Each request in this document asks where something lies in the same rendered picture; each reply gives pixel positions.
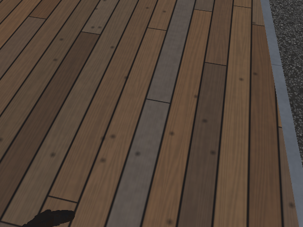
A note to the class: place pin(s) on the robot left hand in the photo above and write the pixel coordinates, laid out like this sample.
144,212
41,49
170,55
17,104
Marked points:
50,218

